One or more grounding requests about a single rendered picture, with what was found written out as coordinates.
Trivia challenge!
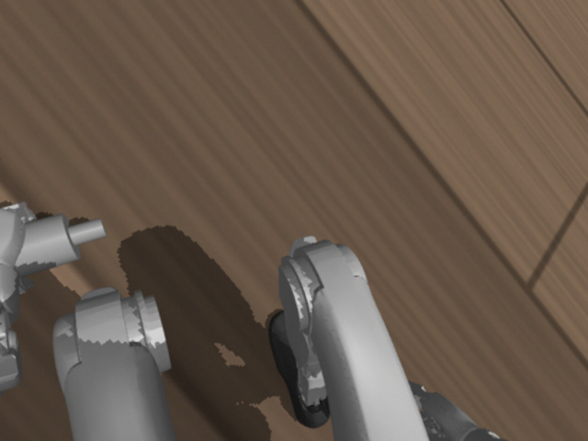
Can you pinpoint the right robot foot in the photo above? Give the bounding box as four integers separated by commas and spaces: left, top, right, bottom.
268, 311, 330, 428

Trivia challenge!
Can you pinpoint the right robot hand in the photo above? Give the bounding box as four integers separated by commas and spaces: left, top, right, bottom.
408, 380, 479, 441

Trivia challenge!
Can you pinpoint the bottle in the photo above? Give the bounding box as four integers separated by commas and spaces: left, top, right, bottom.
14, 213, 107, 277

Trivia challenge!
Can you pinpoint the left robot hand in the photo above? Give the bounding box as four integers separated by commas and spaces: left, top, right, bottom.
0, 201, 37, 294

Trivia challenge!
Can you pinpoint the left robot arm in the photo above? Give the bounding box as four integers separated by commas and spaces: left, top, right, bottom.
0, 264, 22, 397

